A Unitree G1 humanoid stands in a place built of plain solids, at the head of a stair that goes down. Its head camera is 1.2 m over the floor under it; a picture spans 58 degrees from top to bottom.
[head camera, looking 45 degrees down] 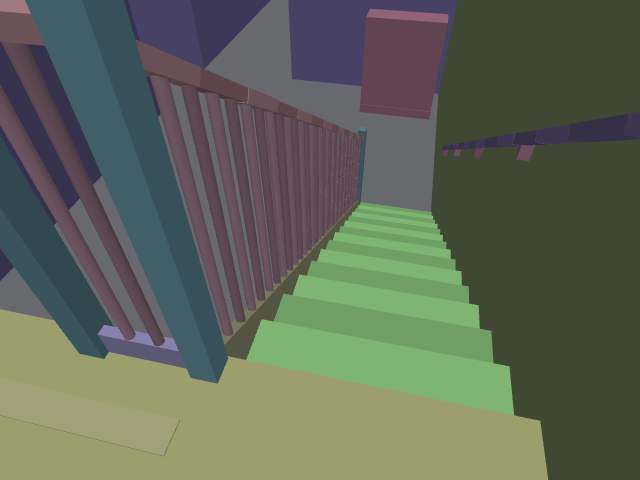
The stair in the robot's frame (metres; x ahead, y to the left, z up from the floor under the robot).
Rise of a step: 0.17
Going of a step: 0.26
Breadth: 0.90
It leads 12 degrees to the right of straight ahead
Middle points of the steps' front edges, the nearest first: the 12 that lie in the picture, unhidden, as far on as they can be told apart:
0.59 -0.17 0.00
0.85 -0.22 -0.17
1.10 -0.27 -0.34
1.36 -0.33 -0.51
1.61 -0.39 -0.68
1.87 -0.45 -0.85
2.13 -0.50 -1.02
2.38 -0.56 -1.19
2.64 -0.62 -1.36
2.89 -0.67 -1.53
3.15 -0.73 -1.70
3.40 -0.79 -1.87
